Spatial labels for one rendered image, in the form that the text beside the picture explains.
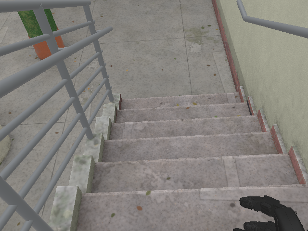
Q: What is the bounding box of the right robot hand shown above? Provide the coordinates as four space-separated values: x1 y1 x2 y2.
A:
233 195 308 231

